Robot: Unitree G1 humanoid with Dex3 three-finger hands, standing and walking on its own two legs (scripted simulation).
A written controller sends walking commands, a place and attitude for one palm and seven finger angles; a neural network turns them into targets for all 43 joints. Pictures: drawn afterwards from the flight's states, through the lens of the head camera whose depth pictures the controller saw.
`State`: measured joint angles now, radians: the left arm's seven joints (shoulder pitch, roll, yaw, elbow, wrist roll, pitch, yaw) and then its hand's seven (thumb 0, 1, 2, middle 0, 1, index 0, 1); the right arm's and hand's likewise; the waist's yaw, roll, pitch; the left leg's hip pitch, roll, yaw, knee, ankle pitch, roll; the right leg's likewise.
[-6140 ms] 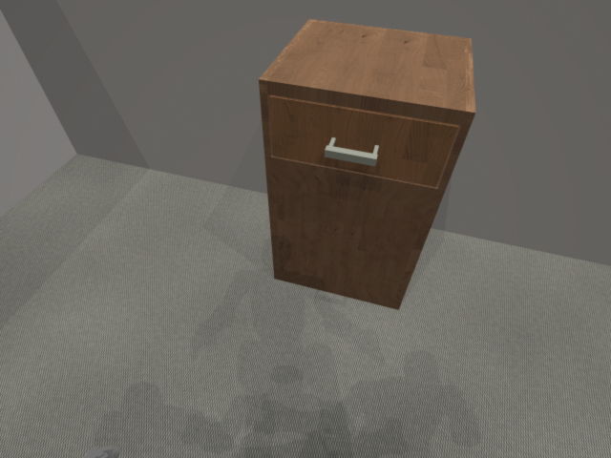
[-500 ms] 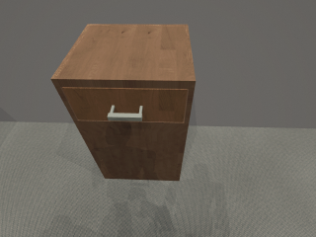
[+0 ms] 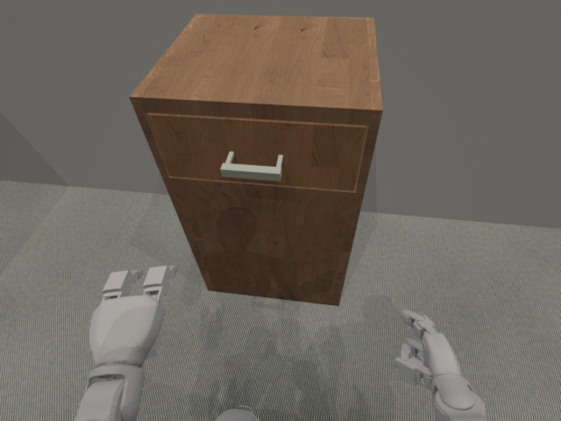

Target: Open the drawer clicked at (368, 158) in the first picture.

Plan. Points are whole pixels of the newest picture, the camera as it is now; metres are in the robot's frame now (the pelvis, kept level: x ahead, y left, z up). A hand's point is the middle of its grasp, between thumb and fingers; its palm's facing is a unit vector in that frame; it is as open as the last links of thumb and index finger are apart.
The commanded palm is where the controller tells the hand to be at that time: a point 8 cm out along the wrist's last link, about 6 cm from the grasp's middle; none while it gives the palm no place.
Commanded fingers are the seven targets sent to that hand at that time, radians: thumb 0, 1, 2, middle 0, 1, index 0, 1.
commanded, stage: raise the hand with hooked fingers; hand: left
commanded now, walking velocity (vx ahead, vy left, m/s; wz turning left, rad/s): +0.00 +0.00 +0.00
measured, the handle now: (253, 165) +0.61 +0.15 -0.02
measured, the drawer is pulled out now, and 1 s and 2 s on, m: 0.00 0.00 0.00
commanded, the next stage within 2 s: move the hooked fingers above the handle in 1.30 s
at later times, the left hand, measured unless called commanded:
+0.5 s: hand (140, 267) +0.29 +0.25 +0.06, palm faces +0.07 -0.11 -0.99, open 12.5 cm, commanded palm +0.27 +0.24 +0.13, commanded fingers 0.00 -0.41 0.34 -0.29 -1.14 -0.29 -1.14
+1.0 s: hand (133, 208) +0.34 +0.26 +0.13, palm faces +0.03 -0.07 -1.00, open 13.8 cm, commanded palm +0.32 +0.26 +0.18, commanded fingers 0.00 -0.50 0.30 -0.30 -1.20 -0.30 -1.20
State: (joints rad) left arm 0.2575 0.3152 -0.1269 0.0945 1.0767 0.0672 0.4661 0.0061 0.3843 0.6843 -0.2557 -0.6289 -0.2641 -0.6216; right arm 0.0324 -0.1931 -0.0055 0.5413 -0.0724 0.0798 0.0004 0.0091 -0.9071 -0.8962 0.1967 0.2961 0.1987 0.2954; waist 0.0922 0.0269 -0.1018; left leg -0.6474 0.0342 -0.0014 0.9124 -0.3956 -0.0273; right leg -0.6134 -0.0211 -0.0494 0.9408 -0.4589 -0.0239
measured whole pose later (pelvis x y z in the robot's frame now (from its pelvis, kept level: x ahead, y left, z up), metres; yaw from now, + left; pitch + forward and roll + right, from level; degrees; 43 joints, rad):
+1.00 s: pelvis +0.03 +0.02 +0.05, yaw +0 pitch +2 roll +0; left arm -0.10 0.46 -0.06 0.11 0.94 0.02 0.08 0.00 -0.49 0.31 -0.31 -1.20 -0.32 -1.19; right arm 0.11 -0.24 -0.01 0.64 -0.01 0.12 -0.03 0.01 -0.91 -0.90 0.20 0.30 0.20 0.30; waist 0.08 0.08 -0.02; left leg -0.29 0.01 0.02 0.51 -0.26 0.00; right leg -0.26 -0.03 -0.04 0.52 -0.31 0.01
